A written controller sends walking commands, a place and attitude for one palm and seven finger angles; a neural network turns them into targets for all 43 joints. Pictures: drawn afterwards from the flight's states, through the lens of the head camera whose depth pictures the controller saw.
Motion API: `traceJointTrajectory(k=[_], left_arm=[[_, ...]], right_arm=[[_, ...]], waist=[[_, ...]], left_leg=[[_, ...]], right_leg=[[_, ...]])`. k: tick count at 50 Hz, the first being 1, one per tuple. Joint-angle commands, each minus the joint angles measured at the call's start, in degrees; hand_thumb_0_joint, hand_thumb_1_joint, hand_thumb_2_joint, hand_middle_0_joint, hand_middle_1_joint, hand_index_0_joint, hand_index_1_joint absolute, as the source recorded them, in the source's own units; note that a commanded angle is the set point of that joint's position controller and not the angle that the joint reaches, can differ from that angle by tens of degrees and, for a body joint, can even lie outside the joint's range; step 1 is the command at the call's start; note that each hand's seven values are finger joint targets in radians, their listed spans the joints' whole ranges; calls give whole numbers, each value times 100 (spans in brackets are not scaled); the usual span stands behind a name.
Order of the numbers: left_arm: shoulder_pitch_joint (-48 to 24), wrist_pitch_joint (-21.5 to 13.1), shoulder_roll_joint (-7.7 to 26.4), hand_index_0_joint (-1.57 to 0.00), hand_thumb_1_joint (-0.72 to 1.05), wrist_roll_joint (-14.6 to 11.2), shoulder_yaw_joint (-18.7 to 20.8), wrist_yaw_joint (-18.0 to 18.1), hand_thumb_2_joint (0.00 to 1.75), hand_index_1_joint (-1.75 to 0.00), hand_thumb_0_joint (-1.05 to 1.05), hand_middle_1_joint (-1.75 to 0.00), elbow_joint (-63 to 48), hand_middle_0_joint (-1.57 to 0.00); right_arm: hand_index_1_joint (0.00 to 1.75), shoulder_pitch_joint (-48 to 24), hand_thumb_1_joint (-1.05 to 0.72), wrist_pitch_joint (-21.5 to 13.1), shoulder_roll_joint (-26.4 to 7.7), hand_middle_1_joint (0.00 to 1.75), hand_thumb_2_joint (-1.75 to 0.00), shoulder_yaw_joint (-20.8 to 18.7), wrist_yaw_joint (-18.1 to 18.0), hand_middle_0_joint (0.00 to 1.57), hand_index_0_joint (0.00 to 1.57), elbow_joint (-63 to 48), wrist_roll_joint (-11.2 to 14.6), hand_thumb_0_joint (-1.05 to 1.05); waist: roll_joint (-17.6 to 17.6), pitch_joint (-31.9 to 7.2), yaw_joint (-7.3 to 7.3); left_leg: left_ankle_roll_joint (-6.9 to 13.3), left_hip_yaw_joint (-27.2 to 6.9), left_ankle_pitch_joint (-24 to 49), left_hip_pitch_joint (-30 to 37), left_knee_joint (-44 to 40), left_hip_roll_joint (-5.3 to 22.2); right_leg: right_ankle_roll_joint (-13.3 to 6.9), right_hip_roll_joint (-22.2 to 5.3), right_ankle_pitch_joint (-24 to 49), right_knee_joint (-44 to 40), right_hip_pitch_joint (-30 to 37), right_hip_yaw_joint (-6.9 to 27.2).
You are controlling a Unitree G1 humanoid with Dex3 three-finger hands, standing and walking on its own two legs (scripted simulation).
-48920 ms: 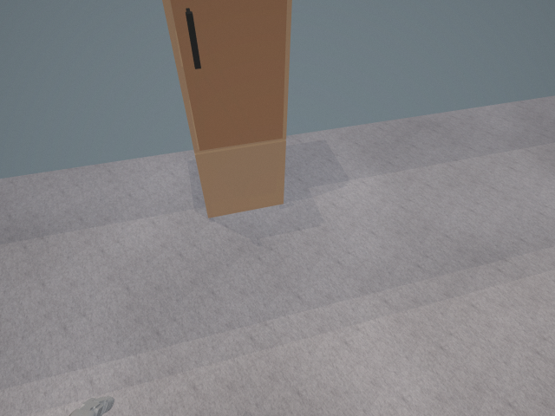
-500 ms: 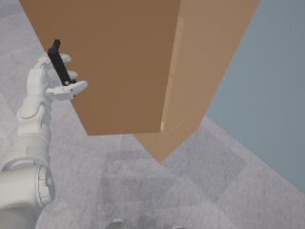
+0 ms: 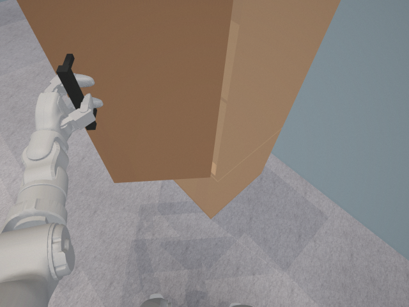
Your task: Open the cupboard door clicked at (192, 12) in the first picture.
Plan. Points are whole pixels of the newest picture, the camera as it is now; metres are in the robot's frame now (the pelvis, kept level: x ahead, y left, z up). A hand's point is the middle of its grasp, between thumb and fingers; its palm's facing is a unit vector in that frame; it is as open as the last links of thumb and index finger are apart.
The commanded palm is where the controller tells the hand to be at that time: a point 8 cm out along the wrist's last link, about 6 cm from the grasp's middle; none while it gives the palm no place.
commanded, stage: pull the door open along its arc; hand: left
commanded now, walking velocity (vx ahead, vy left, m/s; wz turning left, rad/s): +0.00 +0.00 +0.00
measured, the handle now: (81, 94) +0.51 +0.23 +0.11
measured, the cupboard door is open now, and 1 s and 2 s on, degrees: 52 100 98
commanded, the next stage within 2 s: open thumb and fingers to let go in 1.00 s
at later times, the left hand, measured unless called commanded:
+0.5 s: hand (102, 158) +0.35 +0.16 +0.12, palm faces +0.19 -0.97 +0.12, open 6.0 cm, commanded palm +0.30 +0.21 +0.11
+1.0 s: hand (163, 203) +0.27 +0.06 +0.12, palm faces +0.38 -0.93 +0.00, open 5.9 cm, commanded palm +0.20 +0.09 +0.11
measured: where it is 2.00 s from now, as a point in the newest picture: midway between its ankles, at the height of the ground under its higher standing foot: outside the picture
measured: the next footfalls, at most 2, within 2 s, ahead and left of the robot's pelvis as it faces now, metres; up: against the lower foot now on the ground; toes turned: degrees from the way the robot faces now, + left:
none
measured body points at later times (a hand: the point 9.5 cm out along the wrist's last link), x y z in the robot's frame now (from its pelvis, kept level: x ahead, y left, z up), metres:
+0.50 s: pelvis +0.01 +0.00 +0.01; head +0.03 -0.01 +0.46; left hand +0.34 +0.21 +0.11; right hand +0.16 -0.24 -0.08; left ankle +0.04 +0.11 -0.70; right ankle -0.02 -0.11 -0.70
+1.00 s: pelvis +0.01 -0.03 +0.01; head -0.01 -0.05 +0.46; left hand +0.24 +0.11 +0.12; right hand +0.20 -0.23 -0.07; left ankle +0.04 +0.11 -0.70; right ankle -0.02 -0.11 -0.70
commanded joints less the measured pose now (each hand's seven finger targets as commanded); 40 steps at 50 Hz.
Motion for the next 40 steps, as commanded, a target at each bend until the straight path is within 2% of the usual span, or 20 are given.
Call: traceJointTrajectory(k=[1,4,6,7,9,13,15,18,19,20,23,24,27,29,32,33,34,36,39,40], left_arm=[[-1975,-391,1207,-40,90,-206,183,52,90,-135,0,-135,-1428,-40],[-1535,-390,1127,-40,90,-258,165,45,90,-135,0,-135,-1892,-40],[-1219,-398,1122,-40,90,-259,145,53,90,-135,0,-135,-2333,-40],[-990,-382,1055,-40,90,-295,144,61,90,-135,0,-135,-2506,-40],[-298,-318,843,-40,90,-392,71,58,90,-135,0,-135,-2714,-40],[720,-166,441,-40,90,-551,-151,82,90,-135,0,-135,-3706,-40],[1215,-83,346,-40,90,-603,-129,153,90,-135,0,-135,-4043,-40],[1827,58,-49,-40,90,-657,-374,246,90,-135,0,-135,-4716,-40],[1715,106,-150,-40,90,-966,414,1076,90,-135,0,-135,-5245,-40],[2006,224,-797,-40,90,-780,-227,1478,90,-135,0,-135,-5208,-40],[2625,396,-1201,-40,90,-469,-540,2220,90,-135,0,-135,-5872,-40],[2728,441,-1274,-40,90,-329,-642,2485,90,-135,0,-135,-6012,-40],[2850,674,-1868,-40,90,121,-1262,3204,90,-135,0,-135,-6759,-40],[3238,923,-2148,-40,90,460,-1635,3637,90,-135,0,-135,-7107,-40],[3460,1368,-2657,-40,90,958,-2280,4238,90,-135,0,-135,-7548,-40],[3607,1485,-2843,-40,90,1042,-2487,4346,90,-135,0,-135,-7671,-40],[3729,1569,-2883,-40,90,1153,-2634,4420,90,-135,0,-135,-7666,-40],[3810,1657,-3177,-40,90,1234,-3003,4501,90,-135,0,-135,-7822,-40],[3913,1659,-3358,-40,90,1407,-3338,4574,90,-135,0,-135,-7718,-40],[3936,1638,-3448,-40,90,1435,-3448,4586,90,-135,0,-135,-7817,-40]], right_arm=[[30,338,-90,-158,-876,30,-90,-363,-44,20,20,-483,10,0],[30,264,-90,-184,-871,30,-90,-385,-20,20,20,-571,23,0],[30,177,-90,-184,-847,30,-90,-396,-3,20,20,-634,50,0],[30,135,-90,-202,-824,30,-90,-394,15,20,20,-674,59,0],[30,51,-90,-230,-798,30,-90,-383,39,20,20,-762,73,0],[30,-263,-90,-338,-709,30,-90,-387,77,20,20,-945,120,0],[30,-359,-90,-393,-701,30,-90,-385,92,20,20,-1003,131,0],[30,-572,-90,-484,-626,30,-90,-377,107,20,20,-1106,135,0],[30,-858,-90,-575,-421,30,-90,-339,107,20,20,-1140,90,0],[30,-936,-90,-637,-409,30,-90,-298,156,20,20,-1113,61,0],[30,-1009,-90,-684,-417,30,-90,-309,265,20,20,-1101,-36,0],[30,-1047,-90,-675,-411,30,-90,-314,275,20,20,-1092,-80,0],[30,-1263,-90,-588,-296,30,-90,-287,345,20,20,-1147,-192,0],[30,-1322,-90,-487,-267,30,-90,-278,382,20,20,-1203,-273,0],[30,-1506,-90,-280,-177,30,-90,-234,403,20,20,-1265,-347,0],[30,-1535,-90,-218,-164,30,-90,-230,410,20,20,-1285,-364,0],[30,-1534,-90,-178,-173,30,-90,-242,392,20,20,-1290,-396,0],[30,-1667,-90,-89,-124,30,-90,-226,366,20,20,-1328,-406,0],[30,-1782,-90,-30,-75,30,-90,-209,317,20,20,-1282,-434,0],[30,-1846,-90,-23,-50,30,-90,-202,306,20,20,-1295,-442,0]], waist=[[302,-2239,174],[173,-2379,275],[425,-2482,372],[399,-2473,410],[135,-2192,468],[232,-1964,597],[49,-1860,631],[18,-1609,646],[14,-1602,1182],[33,-1326,907],[-77,-1334,895],[-326,-1300,865],[27,-1401,848],[-246,-1407,803],[-70,-1194,742],[-95,-1170,721],[-411,-1040,634],[-420,-962,594],[-622,-622,534],[-563,-692,561]], left_leg=[[171,-277,1386,2128,-414,-270],[202,-221,1579,2111,-426,-297],[176,-219,1780,2308,-469,-290],[178,-202,1811,2335,-498,-293],[212,-161,1810,2167,-541,-312],[205,-87,1798,2245,-683,-324],[210,-80,1815,2253,-738,-330],[188,-66,1724,2321,-827,-327],[128,-58,1735,2082,-846,-374],[100,-55,1589,2196,-913,-359],[46,-140,1674,2320,-947,-306],[68,-142,1711,2315,-914,-298],[43,-130,1758,2513,-914,-292],[57,-158,1750,2530,-907,-271],[35,-188,1630,2560,-950,-278],[30,-195,1606,2584,-955,-274],[51,-221,1567,2557,-912,-254],[53,-210,1467,2611,-913,-270],[65,-260,1250,2600,-884,-277],[67,-260,1248,2632,-890,-301]], right_leg=[[62,115,1919,-677,229,140],[54,117,2260,-662,565,163],[37,115,2415,-634,619,146],[39,123,2468,-656,680,141],[36,133,2591,-718,847,129],[54,105,2732,-777,997,118],[67,96,2786,-802,1063,100],[88,88,2677,-855,1031,49],[48,86,2429,-892,1194,-29],[72,86,2260,-902,1008,-58],[58,55,2143,-819,997,-153],[72,47,2164,-839,1051,-145],[48,-29,2183,-818,1086,-96],[55,-47,2157,-872,1196,-106],[21,-120,2040,-948,1200,-109],[10,-125,2020,-983,1233,-113],[29,-135,2038,-1068,1226,-90],[31,-187,2047,-1161,1250,-48],[42,-238,1831,-1369,1165,45],[40,-270,1859,-1370,1223,73]])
